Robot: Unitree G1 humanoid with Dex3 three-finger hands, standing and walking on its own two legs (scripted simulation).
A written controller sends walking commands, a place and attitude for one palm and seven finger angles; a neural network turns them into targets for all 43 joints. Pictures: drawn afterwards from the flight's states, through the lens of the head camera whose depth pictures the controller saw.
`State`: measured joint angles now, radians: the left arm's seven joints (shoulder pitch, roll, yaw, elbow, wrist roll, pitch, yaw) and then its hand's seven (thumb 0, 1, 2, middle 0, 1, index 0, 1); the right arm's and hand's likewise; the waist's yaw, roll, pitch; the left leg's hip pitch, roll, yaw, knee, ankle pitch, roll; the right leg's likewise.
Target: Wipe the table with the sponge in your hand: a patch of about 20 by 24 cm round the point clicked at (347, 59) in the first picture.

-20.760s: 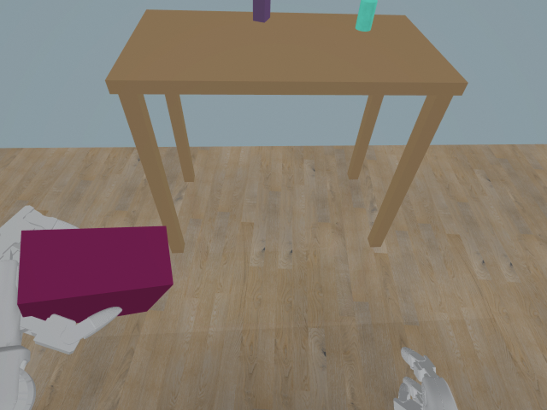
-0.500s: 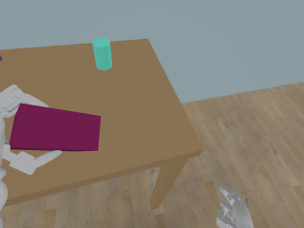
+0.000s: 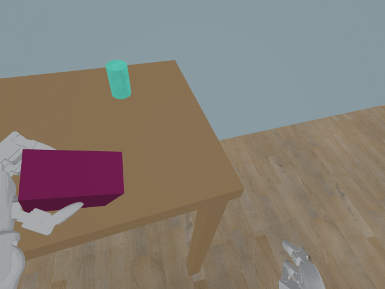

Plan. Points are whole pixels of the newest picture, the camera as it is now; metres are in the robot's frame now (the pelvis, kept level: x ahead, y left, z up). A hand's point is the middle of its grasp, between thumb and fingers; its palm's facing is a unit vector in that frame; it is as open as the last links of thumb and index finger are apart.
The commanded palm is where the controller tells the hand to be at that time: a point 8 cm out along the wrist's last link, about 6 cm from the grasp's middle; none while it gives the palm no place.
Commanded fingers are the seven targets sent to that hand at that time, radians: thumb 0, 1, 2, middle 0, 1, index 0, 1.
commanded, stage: come to a stop and stand still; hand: left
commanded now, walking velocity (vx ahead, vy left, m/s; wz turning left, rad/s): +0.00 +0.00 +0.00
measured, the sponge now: (86, 182) +0.25 +0.21 +0.13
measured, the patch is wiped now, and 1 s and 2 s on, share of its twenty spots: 0.00 0.00 0.00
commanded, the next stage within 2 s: look again from close up in 0.30 s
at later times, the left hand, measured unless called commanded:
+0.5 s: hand (44, 180) +0.23 +0.26 +0.16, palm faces +0.40 -0.86 -0.33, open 10.6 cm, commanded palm +0.17 +0.29 +0.18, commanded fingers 0.00 0.10 1.30 -1.20 -1.60 -1.20 -1.60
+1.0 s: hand (3, 140) +0.25 +0.30 +0.22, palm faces +0.53 -0.72 -0.45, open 10.6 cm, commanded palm +0.15 +0.29 +0.18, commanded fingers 0.00 0.10 1.30 -1.20 -1.60 -1.20 -1.60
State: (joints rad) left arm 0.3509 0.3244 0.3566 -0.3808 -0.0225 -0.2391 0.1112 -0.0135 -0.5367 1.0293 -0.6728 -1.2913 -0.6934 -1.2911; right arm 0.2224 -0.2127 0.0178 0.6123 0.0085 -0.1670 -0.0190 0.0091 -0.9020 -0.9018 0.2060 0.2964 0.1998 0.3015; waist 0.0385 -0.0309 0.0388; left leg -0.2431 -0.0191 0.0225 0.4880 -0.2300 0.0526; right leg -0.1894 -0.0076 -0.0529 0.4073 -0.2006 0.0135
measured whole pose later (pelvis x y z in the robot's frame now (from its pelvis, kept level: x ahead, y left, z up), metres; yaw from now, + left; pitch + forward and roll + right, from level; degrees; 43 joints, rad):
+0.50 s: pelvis +0.01 +0.01 +0.00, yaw +0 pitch -1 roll -2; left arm 0.41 0.35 0.34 -0.47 -0.04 -0.19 0.11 -0.01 -0.54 1.03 -0.67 -1.29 -0.69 -1.29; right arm 0.17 -0.19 0.03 0.59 0.01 -0.12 -0.03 0.01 -0.90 -0.90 0.21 0.30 0.20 0.30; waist 0.04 -0.04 0.07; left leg -0.21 -0.03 0.03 0.46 -0.23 0.06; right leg -0.15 -0.02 -0.05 0.38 -0.20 0.03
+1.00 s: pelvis +0.00 +0.00 +0.00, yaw +2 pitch +2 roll -1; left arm 0.18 0.59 0.52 -0.35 -0.04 -0.30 0.11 -0.01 -0.54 1.03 -0.68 -1.29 -0.70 -1.29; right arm 0.23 -0.19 0.07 0.58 0.00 -0.13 0.01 0.01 -0.90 -0.90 0.21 0.30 0.20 0.30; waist 0.02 -0.05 0.05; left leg -0.31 -0.06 0.00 0.53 -0.24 0.06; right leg -0.26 -0.01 -0.02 0.49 -0.26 0.01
